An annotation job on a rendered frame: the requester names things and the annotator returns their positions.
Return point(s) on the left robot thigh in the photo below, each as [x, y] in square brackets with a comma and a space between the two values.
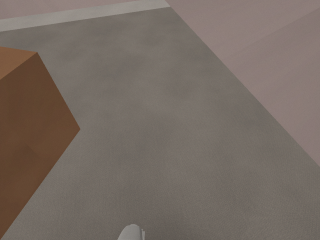
[132, 232]

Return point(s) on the pedestal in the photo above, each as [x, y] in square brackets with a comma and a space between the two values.
[36, 127]

